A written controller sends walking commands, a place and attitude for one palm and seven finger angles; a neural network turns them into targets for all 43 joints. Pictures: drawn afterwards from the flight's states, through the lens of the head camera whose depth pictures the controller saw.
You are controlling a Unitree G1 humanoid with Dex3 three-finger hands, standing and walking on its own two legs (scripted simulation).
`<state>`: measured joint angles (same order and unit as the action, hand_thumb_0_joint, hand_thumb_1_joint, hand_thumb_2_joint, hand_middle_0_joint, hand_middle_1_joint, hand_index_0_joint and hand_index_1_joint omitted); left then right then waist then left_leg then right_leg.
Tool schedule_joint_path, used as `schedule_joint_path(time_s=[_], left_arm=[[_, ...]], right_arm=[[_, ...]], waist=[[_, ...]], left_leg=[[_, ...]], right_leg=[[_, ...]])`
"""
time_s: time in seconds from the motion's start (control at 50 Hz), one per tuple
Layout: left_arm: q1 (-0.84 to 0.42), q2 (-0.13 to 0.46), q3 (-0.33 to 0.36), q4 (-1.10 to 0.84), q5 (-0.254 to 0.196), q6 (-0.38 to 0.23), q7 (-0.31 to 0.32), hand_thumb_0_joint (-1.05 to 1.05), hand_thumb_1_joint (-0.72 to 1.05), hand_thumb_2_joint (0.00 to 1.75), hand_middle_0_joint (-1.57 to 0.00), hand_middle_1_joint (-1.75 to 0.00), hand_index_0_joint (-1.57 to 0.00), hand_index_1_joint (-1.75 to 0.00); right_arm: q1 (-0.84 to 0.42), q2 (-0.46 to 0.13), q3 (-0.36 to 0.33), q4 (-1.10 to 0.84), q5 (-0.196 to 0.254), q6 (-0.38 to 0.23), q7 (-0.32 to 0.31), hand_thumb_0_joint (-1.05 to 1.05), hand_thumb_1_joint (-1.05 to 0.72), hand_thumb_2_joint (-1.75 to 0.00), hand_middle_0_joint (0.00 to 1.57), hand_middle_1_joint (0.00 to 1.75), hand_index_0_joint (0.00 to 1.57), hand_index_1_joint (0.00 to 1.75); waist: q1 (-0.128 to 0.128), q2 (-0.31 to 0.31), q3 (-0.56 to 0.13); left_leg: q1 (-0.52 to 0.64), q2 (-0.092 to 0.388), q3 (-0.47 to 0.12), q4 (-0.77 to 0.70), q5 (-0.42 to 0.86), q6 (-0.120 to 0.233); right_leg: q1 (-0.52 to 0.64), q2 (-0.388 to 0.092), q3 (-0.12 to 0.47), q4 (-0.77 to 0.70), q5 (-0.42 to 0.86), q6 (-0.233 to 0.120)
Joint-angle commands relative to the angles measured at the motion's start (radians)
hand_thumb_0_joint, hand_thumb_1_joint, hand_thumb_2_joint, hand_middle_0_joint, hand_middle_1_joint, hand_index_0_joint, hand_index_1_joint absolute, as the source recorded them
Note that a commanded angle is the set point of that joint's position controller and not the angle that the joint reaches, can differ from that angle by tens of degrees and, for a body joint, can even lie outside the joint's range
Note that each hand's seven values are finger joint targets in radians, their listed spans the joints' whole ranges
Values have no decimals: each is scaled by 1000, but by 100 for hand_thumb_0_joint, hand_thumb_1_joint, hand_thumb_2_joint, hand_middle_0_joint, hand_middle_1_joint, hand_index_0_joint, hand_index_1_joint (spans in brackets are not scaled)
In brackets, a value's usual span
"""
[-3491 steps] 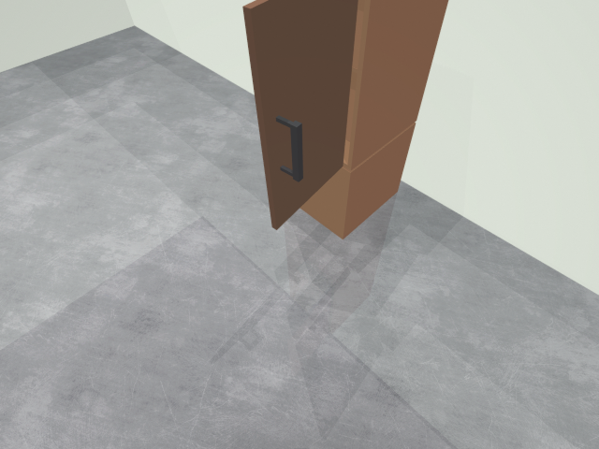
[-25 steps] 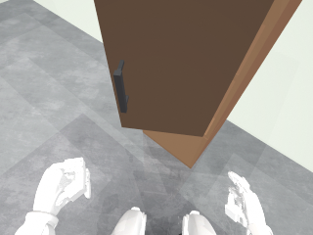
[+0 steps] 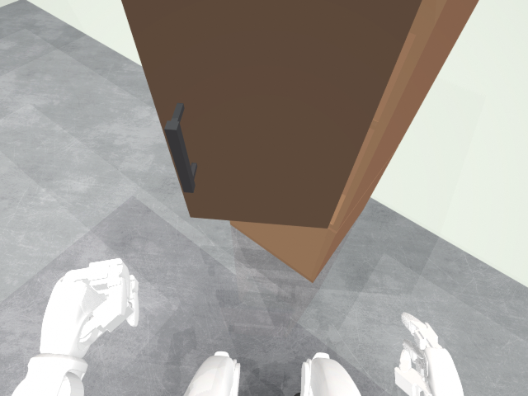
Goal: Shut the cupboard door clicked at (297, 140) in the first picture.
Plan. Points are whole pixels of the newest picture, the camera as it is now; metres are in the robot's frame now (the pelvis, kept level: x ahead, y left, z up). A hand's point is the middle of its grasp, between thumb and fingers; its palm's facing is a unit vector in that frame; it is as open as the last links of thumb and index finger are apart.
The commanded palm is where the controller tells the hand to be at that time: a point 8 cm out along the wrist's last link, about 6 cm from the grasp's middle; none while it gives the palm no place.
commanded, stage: raise the hand and make a fist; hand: left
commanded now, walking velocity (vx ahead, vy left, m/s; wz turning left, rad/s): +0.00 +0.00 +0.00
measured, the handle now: (184, 151) +0.49 +0.17 +0.05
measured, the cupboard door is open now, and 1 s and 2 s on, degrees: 33 33 32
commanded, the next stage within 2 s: bring the fist close to the handle in 0.04 s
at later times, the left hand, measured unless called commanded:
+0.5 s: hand (164, 271) +0.28 +0.16 +0.04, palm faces -0.09 -1.00 -0.01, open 3.1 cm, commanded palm +0.26 +0.22 +0.05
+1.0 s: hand (193, 217) +0.36 +0.13 +0.05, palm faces -0.05 -1.00 -0.02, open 3.1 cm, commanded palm +0.35 +0.18 +0.05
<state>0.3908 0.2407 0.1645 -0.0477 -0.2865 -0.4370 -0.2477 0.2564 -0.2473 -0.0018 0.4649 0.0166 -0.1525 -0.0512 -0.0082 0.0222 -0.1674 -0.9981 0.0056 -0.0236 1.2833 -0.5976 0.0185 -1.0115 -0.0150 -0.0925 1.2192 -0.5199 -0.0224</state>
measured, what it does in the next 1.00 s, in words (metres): stands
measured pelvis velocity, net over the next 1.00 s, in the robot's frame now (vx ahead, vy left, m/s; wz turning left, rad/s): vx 0.00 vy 0.01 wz -0.01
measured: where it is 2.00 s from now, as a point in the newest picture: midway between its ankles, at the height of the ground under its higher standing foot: outside the picture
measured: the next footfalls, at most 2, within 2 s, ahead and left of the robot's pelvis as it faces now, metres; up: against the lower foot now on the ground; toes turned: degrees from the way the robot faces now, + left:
none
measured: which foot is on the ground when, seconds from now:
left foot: down 0.00-1.00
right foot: down 0.00-1.00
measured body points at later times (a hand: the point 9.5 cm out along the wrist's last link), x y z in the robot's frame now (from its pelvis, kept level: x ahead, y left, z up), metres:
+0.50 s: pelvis +0.00 +0.00 +0.00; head +0.09 +0.01 +0.44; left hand +0.28 +0.21 +0.05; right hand +0.18 -0.24 -0.08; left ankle +0.01 +0.10 -0.63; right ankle +0.04 -0.11 -0.63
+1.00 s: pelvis +0.00 +0.01 +0.01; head +0.10 +0.01 +0.45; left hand +0.36 +0.19 +0.05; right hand +0.15 -0.24 -0.09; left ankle +0.01 +0.10 -0.63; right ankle +0.04 -0.11 -0.63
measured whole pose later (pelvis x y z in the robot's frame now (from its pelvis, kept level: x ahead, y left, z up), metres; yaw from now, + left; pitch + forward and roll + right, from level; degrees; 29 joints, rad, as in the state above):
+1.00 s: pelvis +0.00 +0.01 +0.01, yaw +0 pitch +19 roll -2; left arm -0.20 0.17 0.06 0.39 -0.14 -0.39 -0.06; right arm 0.23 -0.24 0.01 0.54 0.00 -0.08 -0.02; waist -0.04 0.03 -0.15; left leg -1.00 -0.01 0.00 1.23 -0.57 0.03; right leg -1.02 -0.02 -0.06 1.18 -0.49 -0.01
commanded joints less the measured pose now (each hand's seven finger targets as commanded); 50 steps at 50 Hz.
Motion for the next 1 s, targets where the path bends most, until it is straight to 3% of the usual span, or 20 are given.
schedule_joint_path(time_s=[0.0, 0.12, 0.16, 0.18, 0.24, 0.3, 0.36, 0.4, 0.48, 0.5, 0.56, 0.62, 0.7, 0.74, 0.78, 0.8, 0.82, 0.86, 0.92, 0.98], left_arm=[[2, 90, 29, -136, -3, -43, -19, 0, 90, 90, -130, -150, -130, -150], [-43, 133, 71, -205, -19, -38, -24, 0, 90, 90, -130, -150, -130, -150], [-144, 150, 83, -211, -19, -61, -9, 0, 90, 90, -130, -150, -130, -150], [-190, 138, 69, -204, -13, -72, -4, 0, 90, 90, -130, -150, -130, -150], [-211, 112, 56, -124, -6, -84, 2, 0, 90, 90, -130, -150, -130, -150], [-244, 76, -10, -80, 3, -41, -22, 0, 90, 90, -130, -150, -130, -150], [-268, 119, 15, -70, 15, 14, -26, 0, 90, 90, -130, -150, -130, -150], [-316, 112, 7, -102, 24, 30, -9, 0, 90, 90, -130, -150, -130, -150], [-352, 115, 46, -93, 28, 23, 57, 0, 90, 90, -130, -150, -130, -150], [-367, 86, 22, -71, 33, 18, 72, 0, 90, 90, -130, -150, -130, -150], [-407, 92, 35, 20, 52, 1, 100, 0, 90, 90, -130, -150, -130, -150], [-479, 54, -26, 72, 80, -3, 93, 0, 90, 90, -130, -150, -130, -150], [-572, 17, -93, 45, 89, -6, 82, 0, 90, 90, -130, -150, -130, -150], [-613, 44, -60, 40, 87, -17, 97, 0, 90, 90, -130, -150, -130, -150], [-663, 57, -46, 61, 94, -25, 120, 0, 90, 90, -130, -150, -130, -150], [-677, 22, -71, 90, 99, -26, 131, 0, 90, 90, -130, -150, -130, -150], [-709, 31, -55, 130, 102, -28, 146, 0, 90, 90, -130, -150, -130, -150], [-745, 55, -32, 181, 122, -30, 171, 0, 90, 90, -130, -150, -130, -150], [-820, -3, -88, 235, 144, -28, 189, 0, 90, 90, -130, -150, -130, -150], [-877, 6, -79, 293, 152, -21, 194, 0, 90, 90, -130, -150, -130, -150]], right_arm=[[-40, -128, -53, -158, 7, -42, -1, 0, -90, -90, 20, 30, 20, 30], [-40, -120, -49, -170, 8, -43, -13, 0, -90, -90, 20, 30, 20, 30], [-36, -122, -41, -155, 1, -45, -18, 0, -90, -90, 20, 30, 20, 30], [-44, -120, -38, -148, 0, -50, -17, 0, -90, -90, 20, 30, 20, 30], [-36, -123, -40, -124, 0, -58, -16, 0, -90, -90, 20, 30, 20, 30], [-30, -134, -39, -124, 5, -54, -11, 0, -90, -90, 20, 30, 20, 30], [-16, -143, -42, -129, 9, -45, -12, 0, -90, -90, 20, 30, 20, 30], [-23, -136, -42, -131, 9, -39, -9, 0, -90, -90, 20, 30, 20, 30], [-23, -125, -39, -124, 1, -26, -3, 0, -90, -90, 20, 30, 20, 30], [-24, -120, -38, -120, -2, -23, 1, 0, -90, -90, 20, 30, 20, 30], [-13, -127, -39, -99, -8, -10, 7, 0, -90, -90, 20, 30, 20, 30], [-14, -134, -43, -93, -5, 1, 15, 0, -90, -90, 20, 30, 20, 30], [-3, -136, -49, -86, -4, 5, 16, 0, -90, -90, 20, 30, 20, 30], [-1, -137, -50, -76, -6, 5, 14, 0, -90, -90, 20, 30, 20, 30], [-1, -136, -48, -64, -8, 10, 14, 0, -90, -90, 20, 30, 20, 30], [-4, -131, -45, -60, -11, 12, 17, 0, -90, -90, 20, 30, 20, 30], [2, -132, -45, -48, -12, 17, 17, 0, -90, -90, 20, 30, 20, 30], [5, -137, -45, -45, -15, 26, 19, 0, -90, -90, 20, 30, 20, 30], [5, -133, -46, -35, -17, 37, 30, 0, -90, -90, 20, 30, 20, 30], [21, -138, -48, -27, -17, 50, 32, 0, -90, -90, 20, 30, 20, 30]], waist=[[-2, 4, -191], [7, -9, -238], [-10, -13, -219], [-12, 18, -216], [-19, 5, -210], [-28, 17, -229], [-16, 13, -288], [-9, 38, -314], [4, 13, -326], [-5, 3, -310], [-13, -24, -269], [-30, -3, -248], [-41, 35, -315], [-33, 34, -339], [-34, 28, -341], [-39, 26, -328], [-47, -14, -308], [-40, 0, -302], [-49, 33, -320], [-53, 14, -351]], left_leg=[[62, -25, -14, -207, 210, -4], [66, -26, -10, -195, 233, 3], [44, -24, -14, -174, 223, 4], [44, -25, -15, -171, 214, 2], [34, -22, -16, -159, 202, 1], [59, -24, -19, -179, 212, 5], [83, -22, -21, -193, 257, 8], [118, -22, -20, -210, 285, 5], [132, -21, -18, -220, 341, 0], [129, -21, -16, -220, 333, 0], [100, -20, -18, -220, 313, -2], [118, -17, -18, -235, 283, -5], [202, -11, -30, -246, 336, -6], [214, -10, -32, -250, 356, -10], [217, -9, -37, -249, 370, -13], [215, -11, -34, -249, 359, -12], [194, -9, -34, -248, 338, -11], [185, -11, -38, -253, 324, -13], [222, -9, -36, -259, 329, -19], [228, -8, -33, -258, 357, -18]], right_leg=[[224, 20, 72, -191, 90, -7], [278, 18, 96, -200, 113, -5], [250, 22, 96, -191, 92, -6], [229, 19, 98, -186, 79, -7], [203, 20, 97, -181, 66, -7], [209, 19, 81, -181, 103, -5], [256, 21, 78, -177, 161, -6], [265, 17, 68, -172, 201, -5], [297, 19, 58, -161, 267, -5], [288, 17, 56, -164, 265, -2], [273, 20, 55, -164, 244, -5], [234, 15, 51, -174, 216, -6], [228, 14, 44, -174, 253, -10], [243, 14, 44, -170, 268, -11], [233, 15, 40, -162, 274, -11], [222, 14, 39, -165, 265, -9], [220, 14, 38, -167, 255, -7], [208, 17, 37, -163, 233, -11], [186, 12, 36, -166, 234, -11], [215, 13, 41, -171, 270, -11]])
